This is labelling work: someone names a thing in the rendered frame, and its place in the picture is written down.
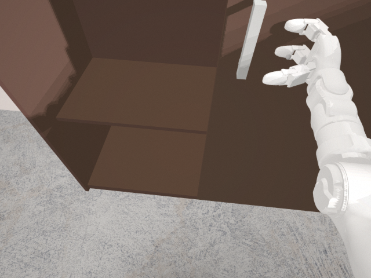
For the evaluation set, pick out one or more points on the right robot hand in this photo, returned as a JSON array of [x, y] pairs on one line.
[[325, 53]]

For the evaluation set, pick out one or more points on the robot right upper arm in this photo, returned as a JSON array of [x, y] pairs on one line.
[[343, 192]]

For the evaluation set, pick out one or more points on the handle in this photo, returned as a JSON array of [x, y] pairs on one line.
[[252, 33]]

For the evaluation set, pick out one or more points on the wardrobe door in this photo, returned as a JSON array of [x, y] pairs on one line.
[[260, 148]]

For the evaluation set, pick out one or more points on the right robot forearm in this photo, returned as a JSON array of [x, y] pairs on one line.
[[337, 128]]

